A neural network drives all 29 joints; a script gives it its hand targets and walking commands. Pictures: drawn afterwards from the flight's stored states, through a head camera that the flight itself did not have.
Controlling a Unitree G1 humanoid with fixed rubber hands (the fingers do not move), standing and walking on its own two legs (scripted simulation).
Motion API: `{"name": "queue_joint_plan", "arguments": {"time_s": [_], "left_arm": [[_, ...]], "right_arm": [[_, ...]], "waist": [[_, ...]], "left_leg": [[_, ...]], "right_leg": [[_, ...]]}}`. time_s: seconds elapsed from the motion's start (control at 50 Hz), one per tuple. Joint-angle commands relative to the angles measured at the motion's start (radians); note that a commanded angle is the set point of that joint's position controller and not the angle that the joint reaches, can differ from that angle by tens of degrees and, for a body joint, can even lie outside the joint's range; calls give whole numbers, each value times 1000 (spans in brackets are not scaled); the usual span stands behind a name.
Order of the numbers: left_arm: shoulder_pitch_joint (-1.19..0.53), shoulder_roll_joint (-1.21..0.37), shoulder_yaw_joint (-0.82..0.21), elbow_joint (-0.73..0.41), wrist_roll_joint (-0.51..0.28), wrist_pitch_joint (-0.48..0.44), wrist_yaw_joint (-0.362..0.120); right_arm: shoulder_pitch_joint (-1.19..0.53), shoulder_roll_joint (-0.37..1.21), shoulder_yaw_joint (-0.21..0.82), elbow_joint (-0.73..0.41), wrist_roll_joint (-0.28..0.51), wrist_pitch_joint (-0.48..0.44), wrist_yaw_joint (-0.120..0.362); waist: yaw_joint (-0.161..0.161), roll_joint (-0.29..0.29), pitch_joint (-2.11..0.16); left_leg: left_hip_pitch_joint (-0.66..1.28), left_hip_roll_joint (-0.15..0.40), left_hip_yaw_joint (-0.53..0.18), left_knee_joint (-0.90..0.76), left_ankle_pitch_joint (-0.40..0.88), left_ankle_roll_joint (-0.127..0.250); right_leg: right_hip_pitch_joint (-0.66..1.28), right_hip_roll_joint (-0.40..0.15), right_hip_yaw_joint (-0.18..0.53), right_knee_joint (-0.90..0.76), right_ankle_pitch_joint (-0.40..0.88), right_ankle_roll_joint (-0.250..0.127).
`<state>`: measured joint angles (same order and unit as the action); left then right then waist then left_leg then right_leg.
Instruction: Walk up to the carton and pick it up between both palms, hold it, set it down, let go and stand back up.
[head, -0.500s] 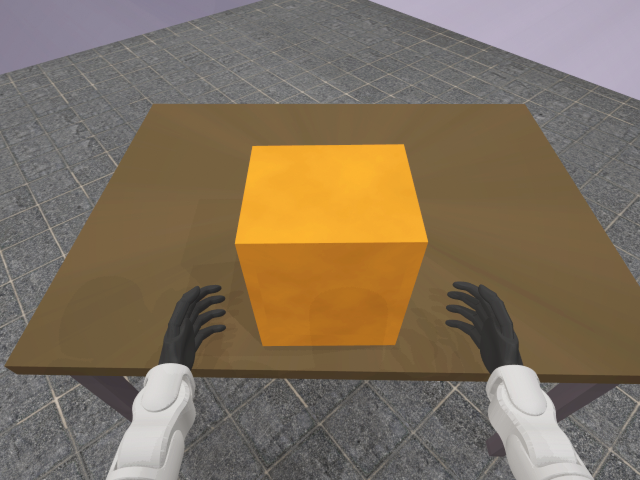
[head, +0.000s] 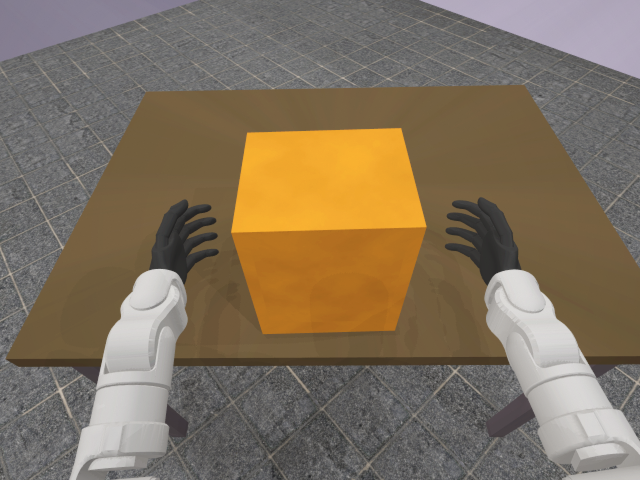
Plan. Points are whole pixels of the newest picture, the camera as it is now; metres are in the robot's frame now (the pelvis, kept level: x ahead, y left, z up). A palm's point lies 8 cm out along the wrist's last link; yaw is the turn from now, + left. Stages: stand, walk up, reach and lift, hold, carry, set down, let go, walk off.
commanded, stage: reach and lift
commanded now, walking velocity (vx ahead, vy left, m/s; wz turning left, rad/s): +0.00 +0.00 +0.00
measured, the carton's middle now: (326, 239) +0.43 +0.04 +0.03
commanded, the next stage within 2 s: none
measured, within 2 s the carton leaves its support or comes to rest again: neither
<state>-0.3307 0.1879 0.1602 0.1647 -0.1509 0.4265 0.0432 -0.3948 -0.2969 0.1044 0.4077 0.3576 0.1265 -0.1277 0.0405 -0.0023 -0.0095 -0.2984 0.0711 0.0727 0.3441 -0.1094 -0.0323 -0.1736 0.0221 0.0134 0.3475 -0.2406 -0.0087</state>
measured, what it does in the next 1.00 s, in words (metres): stands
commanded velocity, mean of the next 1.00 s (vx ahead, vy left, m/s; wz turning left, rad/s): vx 0.00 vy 0.00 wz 0.00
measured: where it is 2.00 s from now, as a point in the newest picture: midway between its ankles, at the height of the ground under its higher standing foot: outside the picture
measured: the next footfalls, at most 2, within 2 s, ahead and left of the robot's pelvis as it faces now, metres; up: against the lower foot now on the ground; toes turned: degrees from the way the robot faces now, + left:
none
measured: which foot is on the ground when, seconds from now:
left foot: down 0.00-1.00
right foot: down 0.00-1.00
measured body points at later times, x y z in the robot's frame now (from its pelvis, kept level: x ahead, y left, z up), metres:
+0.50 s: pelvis +0.00 +0.00 +0.00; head +0.03 +0.01 +0.44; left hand +0.42 +0.23 +0.13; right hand +0.45 -0.18 +0.14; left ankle +0.04 +0.14 -0.75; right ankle -0.04 -0.11 -0.75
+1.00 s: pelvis +0.00 +0.00 +0.00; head +0.05 +0.02 +0.44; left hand +0.45 +0.23 +0.13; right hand +0.48 -0.16 +0.14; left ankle +0.04 +0.14 -0.75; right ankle -0.04 -0.11 -0.75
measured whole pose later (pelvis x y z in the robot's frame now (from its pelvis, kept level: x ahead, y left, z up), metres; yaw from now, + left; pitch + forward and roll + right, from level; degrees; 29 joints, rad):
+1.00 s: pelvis +0.00 +0.00 +0.00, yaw +2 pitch +13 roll -2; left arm -1.01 0.29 0.11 0.97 -0.17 0.28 0.07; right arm -1.06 -0.33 0.09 1.11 0.41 0.18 -0.09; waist 0.03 -0.01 -0.14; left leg -0.52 0.08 0.02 0.40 -0.10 -0.04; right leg -0.36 0.04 -0.03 0.35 -0.21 -0.01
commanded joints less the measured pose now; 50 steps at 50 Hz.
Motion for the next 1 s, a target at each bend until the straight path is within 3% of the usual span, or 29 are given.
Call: {"name": "queue_joint_plan", "arguments": {"time_s": [0.0, 0.02, 0.04, 0.1, 0.12, 0.18, 0.2, 0.28, 0.3, 0.32, 0.4, 0.44, 0.46, 0.48, 0.5, 0.52, 0.54, 0.56, 0.58, 0.6, 0.64, 0.66, 0.82, 0.92, 0.98], "left_arm": [[-406, 150, 48, -178, -3, -25, -7], [-439, 174, 53, -143, -16, -22, -8], [-497, 175, 45, -119, -13, -15, -6], [-578, 203, 55, -55, -14, -9, 1], [-570, 203, 54, -43, -10, -10, 7], [-649, 216, 51, -34, -12, 5, 16], [-640, 221, 52, -16, -11, 10, 16], [-750, 241, 41, 24, -23, 27, 14], [-771, 251, 43, 46, -29, 27, 15], [-797, 263, 44, 51, -30, 28, 16], [-863, 279, 31, 157, -33, 11, 15], [-906, 264, 27, 164, -31, 2, 18], [-948, 272, 22, 177, -33, -3, 19], [-955, 269, 21, 187, -30, -5, 25], [-988, 288, 20, 182, -29, -5, 27], [-982, 282, 17, 217, -31, -7, 27], [-979, 282, 24, 244, -36, -3, 26], [-1022, 283, 14, 265, -33, -1, 26], [-1019, 278, 6, 290, -37, 0, 26], [-1055, 296, 11, 297, -36, -5, 26], [-1101, 309, 1, 318, -55, -22, 37], [-1133, 306, -10, 337, -67, -24, 40], [-1169, 287, -32, 525, -64, -88, 38], [-1114, 242, -34, 651, -18, -187, 24], [-1108, 227, -32, 681, 2, -266, 25]], "right_arm": [[-449, -147, -74, -178, 5, -26, -6], [-492, -164, -82, -171, 10, -16, -7], [-529, -171, -85, -132, 14, -3, -7], [-600, -192, -89, -80, 23, 24, 4], [-598, -192, -71, -61, 33, 28, 11], [-680, -228, -83, -18, 60, 39, 21], [-680, -228, -69, 7, 70, 42, 22], [-783, -237, -68, 43, 92, 57, 23], [-803, -239, -66, 36, 97, 61, 24], [-843, -243, -71, 46, 88, 68, 24], [-904, -250, -65, 142, 91, 77, 28], [-939, -251, -69, 170, 99, 70, 32], [-973, -264, -81, 186, 91, 66, 30], [-984, -256, -73, 201, 98, 66, 33], [-1017, -268, -77, 205, 92, 67, 33], [-1017, -264, -72, 231, 95, 67, 32], [-1038, -259, -57, 247, 105, 73, 34], [-1076, -268, -65, 260, 100, 75, 32], [-1060, -260, -57, 303, 105, 80, 30], [-1090, -264, -58, 315, 105, 84, 29], [-1132, -271, -67, 319, 105, 82, 31], [-1164, -270, -59, 319, 102, 83, 32], [-1193, -256, -57, 472, 82, 68, 33], [-1123, -200, -55, 579, 46, 10, 38], [-1119, -178, -61, 559, 29, -54, 37]], "waist": [[-8, -12, -449], [-21, -30, -453], [-21, -8, -448], [-15, -9, -505], [-1, -5, -537], [-22, 27, -579], [-9, 23, -563], [-24, 10, -595], [-11, 16, -595], [-25, 2, -614], [-16, 12, -643], [-9, 40, -689], [-28, 49, -704], [-13, 46, -708], [-25, 56, -726], [-9, 35, -718], [-20, 26, -705], [-18, 50, -701], [-21, 27, -674], [-12, 43, -684], [-24, 34, -708], [-10, 31, -728], [-22, 5, -742], [-22, 27, -677], [-4, 28, -690]], "left_leg": [[395, -76, -17, 61, 287, 17], [389, -73, -10, 63, 278, 17], [385, -69, -20, 67, 259, 16], [388, -66, -14, 71, 241, 16], [404, -64, -20, 75, 275, 14], [431, -63, -26, 99, 324, -7], [428, -69, -31, 106, 331, 1], [407, -69, -31, 108, 302, 0], [393, -70, -39, 102, 291, 9], [379, -72, -34, 102, 285, 10], [370, -70, -35, 111, 291, 6], [399, -65, -35, 122, 337, -4], [397, -67, -36, 130, 353, -9], [409, -64, -39, 134, 379, -10], [410, -66, -42, 140, 383, -16], [401, -65, -40, 141, 384, -16], [399, -65, -48, 136, 387, -12], [390, -67, -44, 134, 366, -13], [382, -65, -49, 134, 363, -14], [378, -64, -47, 130, 330, -11], [358, -62, -52, 129, 318, -13], [366, -58, -54, 130, 317, -11], [347, -57, -58, 139, 348, -17], [305, -54, -60, 129, 337, -21], [282, -54, -54, 134, 363, -25]], "right_leg": [[-83, 26, -11, -23, 388, 71], [-81, 29, -11, -19, 381, 74], [-95, 25, -5, -23, 358, 66], [-118, 30, -20, -11, 338, 72], [-117, 31, -20, -8, 360, 69], [-148, 42, -40, -12, 376, 63], [-149, 44, -35, -16, 384, 68], [-143, 44, -45, -10, 392, 75], [-148, 42, -36, -6, 404, 81], [-138, 39, -40, -3, 406, 80], [-138, 41, -44, 10, 439, 88], [-141, 42, -50, 11, 474, 83], [-146, 41, -56, 8, 475, 81], [-143, 47, -56, 11, 494, 81], [-153, 46, -52, 16, 508, 84], [-145, 49, -54, 13, 511, 83], [-135, 46, -57, 14, 536, 88], [-144, 45, -51, 9, 524, 86], [-141, 48, -54, 10, 502, 86], [-154, 43, -48, 9, 481, 87], [-149, 44, -56, 12, 472, 84], [-158, 41, -51, 11, 469, 85], [-159, 44, -67, 10, 493, 82], [-154, 40, -58, -4, 465, 77], [-146, 38, -62, 1, 455, 73]]}}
